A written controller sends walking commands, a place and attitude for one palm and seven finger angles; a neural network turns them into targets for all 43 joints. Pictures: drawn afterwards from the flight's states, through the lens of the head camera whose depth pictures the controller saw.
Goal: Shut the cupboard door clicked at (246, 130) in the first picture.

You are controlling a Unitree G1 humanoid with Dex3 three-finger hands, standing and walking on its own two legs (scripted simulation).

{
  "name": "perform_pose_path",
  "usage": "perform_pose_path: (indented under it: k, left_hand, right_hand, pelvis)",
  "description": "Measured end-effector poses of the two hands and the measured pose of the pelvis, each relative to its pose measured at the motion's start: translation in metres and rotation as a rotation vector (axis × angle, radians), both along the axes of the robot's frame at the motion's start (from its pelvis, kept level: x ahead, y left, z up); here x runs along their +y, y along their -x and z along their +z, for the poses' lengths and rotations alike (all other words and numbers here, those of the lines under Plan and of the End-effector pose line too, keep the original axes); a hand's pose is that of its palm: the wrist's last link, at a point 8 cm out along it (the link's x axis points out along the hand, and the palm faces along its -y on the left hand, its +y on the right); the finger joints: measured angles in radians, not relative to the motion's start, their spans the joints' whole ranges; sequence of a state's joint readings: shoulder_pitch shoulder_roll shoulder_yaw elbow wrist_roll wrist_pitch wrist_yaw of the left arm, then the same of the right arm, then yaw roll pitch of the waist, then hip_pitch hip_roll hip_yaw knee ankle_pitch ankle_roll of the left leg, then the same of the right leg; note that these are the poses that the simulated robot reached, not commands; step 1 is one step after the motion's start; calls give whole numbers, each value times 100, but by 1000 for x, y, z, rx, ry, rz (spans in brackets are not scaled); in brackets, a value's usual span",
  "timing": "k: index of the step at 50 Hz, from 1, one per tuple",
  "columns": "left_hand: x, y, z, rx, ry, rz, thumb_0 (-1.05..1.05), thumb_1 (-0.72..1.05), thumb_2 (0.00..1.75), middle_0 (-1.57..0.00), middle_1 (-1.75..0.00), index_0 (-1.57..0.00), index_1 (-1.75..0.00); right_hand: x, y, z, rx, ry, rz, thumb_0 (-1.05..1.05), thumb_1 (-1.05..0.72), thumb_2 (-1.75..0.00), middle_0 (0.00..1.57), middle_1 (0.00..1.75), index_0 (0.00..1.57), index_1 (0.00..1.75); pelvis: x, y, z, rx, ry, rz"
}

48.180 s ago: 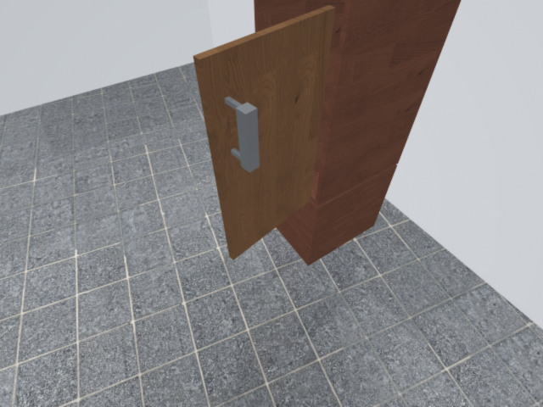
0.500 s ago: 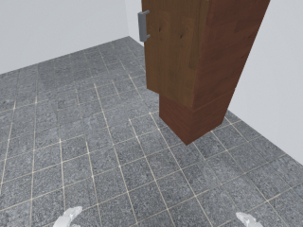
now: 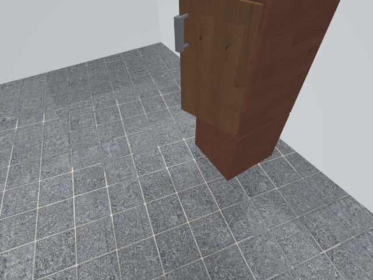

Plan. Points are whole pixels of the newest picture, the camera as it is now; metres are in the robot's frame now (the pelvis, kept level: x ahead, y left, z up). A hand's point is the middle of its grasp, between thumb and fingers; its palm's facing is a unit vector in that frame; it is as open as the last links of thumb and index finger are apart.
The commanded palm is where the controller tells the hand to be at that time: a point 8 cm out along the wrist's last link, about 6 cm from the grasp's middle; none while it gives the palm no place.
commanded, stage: let the arm hang, fingers relaxed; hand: left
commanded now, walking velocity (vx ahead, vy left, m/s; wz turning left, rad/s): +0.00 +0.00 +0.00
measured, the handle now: (182, 32) +0.99 +0.06 +0.09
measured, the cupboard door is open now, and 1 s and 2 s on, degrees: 20 20 20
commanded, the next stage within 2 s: look to check the result in 0.38 s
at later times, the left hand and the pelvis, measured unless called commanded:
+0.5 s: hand out of the picture +0.02 +0.19 -0.17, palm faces +0.00 -0.98 -0.22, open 7.3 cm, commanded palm none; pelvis +0.01 +0.00 +0.00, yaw +0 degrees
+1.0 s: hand out of the picture +0.07 +0.22 -0.16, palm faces -0.02 -0.95 -0.31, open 7.3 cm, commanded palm none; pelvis +0.02 -0.01 +0.01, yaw +0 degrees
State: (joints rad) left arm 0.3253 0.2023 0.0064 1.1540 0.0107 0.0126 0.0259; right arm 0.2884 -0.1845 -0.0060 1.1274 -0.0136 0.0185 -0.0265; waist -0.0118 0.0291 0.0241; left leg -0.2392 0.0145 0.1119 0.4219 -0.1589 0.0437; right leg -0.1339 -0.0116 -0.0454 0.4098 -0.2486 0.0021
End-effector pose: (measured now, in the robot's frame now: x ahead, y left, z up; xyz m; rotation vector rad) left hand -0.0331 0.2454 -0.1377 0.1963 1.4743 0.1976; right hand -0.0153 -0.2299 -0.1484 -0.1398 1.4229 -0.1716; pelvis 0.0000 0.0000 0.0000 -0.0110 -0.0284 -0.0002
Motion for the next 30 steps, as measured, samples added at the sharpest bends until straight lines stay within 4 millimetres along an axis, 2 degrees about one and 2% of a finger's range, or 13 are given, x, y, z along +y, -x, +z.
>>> perform_pose_path:
  k: [8,13,21,30]
  left_hand:
    - [-9,-39,-2,-113,20,-26,1,91,90,-20,-30,-20,-30]
    - [-15,-52,-3,-145,38,-39,0,91,90,-20,-30,-20,-30]
    - [-14,-53,-4,-127,43,-42,0,91,90,-20,-30,-21,-30]
    - [2,-47,0,-85,6,-36,1,91,90,-20,-30,-21,-30]
  right_hand:
    - [0,-25,2,-82,1,7,1,-91,-89,20,30,20,30]
    - [-6,-33,6,-101,16,9,1,-91,-89,20,30,20,30]
    - [-16,-31,10,-79,43,10,1,-91,-89,20,30,20,30]
    - [-27,-31,12,-50,65,17,1,-91,-89,20,30,20,30]
  pelvis:
    - [0,-1,1,-4,-5,-3]
    - [-1,-2,1,-4,-5,-4]
    - [-2,-5,2,-2,-4,-4]
    - [-3,-9,3,0,-4,-2]
